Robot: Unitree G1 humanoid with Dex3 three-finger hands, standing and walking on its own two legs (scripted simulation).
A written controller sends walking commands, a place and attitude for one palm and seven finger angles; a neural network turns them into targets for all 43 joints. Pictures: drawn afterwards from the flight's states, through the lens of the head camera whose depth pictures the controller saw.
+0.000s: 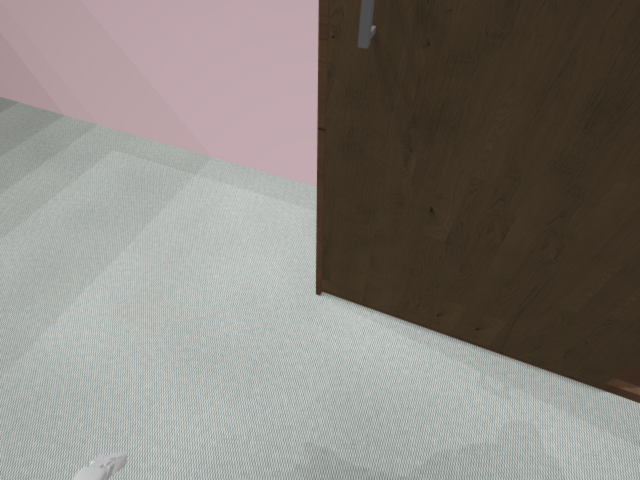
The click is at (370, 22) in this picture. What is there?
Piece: wardrobe's sliding door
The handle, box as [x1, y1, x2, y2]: [358, 0, 375, 48]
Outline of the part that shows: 374,0 361,1 358,36 359,47 366,48 368,46 369,39 375,30 375,26 371,25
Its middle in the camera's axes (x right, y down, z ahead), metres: +0.08 -0.41 +0.63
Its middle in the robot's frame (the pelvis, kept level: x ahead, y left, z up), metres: +0.79 -0.04 +0.26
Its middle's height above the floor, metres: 1.03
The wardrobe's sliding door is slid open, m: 0.00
